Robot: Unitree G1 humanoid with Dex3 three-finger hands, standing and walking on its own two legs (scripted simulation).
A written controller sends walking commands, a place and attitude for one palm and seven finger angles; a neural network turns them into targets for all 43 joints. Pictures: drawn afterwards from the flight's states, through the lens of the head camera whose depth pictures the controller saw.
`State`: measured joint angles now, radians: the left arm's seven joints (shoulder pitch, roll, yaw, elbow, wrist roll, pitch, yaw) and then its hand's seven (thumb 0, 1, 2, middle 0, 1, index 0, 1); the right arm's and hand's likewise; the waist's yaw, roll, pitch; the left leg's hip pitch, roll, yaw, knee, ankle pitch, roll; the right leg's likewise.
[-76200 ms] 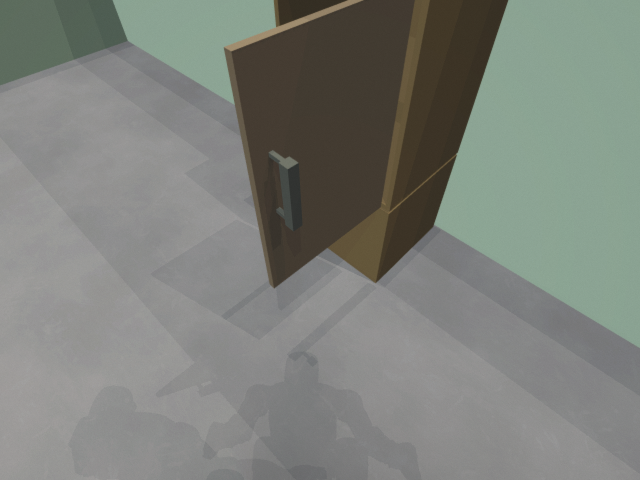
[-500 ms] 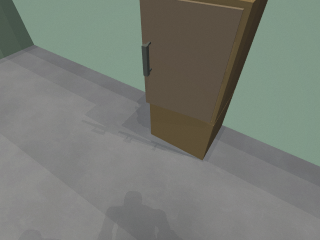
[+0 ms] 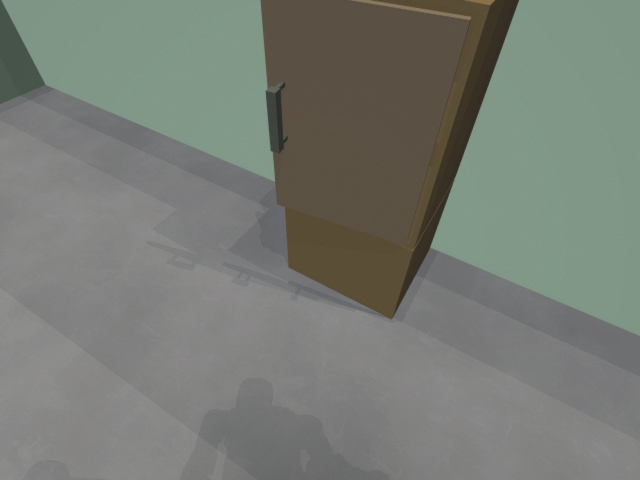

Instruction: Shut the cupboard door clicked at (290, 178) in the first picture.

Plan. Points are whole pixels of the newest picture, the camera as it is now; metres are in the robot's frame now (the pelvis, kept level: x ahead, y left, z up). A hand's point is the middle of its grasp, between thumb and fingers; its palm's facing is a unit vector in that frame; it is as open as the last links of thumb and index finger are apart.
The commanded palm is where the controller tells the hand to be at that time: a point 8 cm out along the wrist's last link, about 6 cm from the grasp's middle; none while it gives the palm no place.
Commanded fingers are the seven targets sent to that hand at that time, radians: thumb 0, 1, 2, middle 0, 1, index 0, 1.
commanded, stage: look to check the result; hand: left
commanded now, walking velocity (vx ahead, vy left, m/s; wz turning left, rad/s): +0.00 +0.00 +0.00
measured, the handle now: (279, 117) +0.90 +0.13 -0.03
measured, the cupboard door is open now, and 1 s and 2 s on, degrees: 8 8 8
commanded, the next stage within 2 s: walk to a spot facing it in 0.42 s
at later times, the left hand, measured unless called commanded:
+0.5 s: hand out of the picture +0.03 +0.20 -0.17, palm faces -0.01 -0.97 -0.25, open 7.4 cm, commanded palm none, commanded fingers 0.00 0.90 0.90 -0.20 -0.30 -0.20 -0.30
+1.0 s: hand out of the picture +0.01 +0.22 -0.19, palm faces +0.19 -0.95 -0.24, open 7.4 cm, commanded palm none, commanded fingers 0.00 0.90 0.90 -0.20 -0.30 -0.20 -0.30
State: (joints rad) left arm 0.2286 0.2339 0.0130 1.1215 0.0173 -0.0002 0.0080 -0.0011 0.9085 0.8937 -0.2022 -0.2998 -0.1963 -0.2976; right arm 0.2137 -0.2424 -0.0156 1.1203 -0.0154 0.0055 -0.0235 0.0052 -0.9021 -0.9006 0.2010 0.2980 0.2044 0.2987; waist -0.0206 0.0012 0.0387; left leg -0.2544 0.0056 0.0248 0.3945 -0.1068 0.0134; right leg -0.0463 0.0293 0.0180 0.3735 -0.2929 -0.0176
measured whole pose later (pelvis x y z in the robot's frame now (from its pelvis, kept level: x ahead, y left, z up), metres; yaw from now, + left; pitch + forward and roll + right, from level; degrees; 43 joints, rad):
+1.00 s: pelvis +0.00 +0.02 -0.02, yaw +10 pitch -2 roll +0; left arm 0.21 0.22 0.07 0.99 0.02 0.06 0.02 0.00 0.91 0.89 -0.20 -0.30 -0.20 -0.30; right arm 0.24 -0.18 -0.04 0.99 -0.03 0.04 -0.01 0.01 -0.90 -0.90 0.20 0.30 0.20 0.30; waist -0.03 -0.03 0.12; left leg -0.36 -0.05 0.02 0.62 -0.23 0.06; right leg -0.36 -0.04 -0.02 1.06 -0.49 0.02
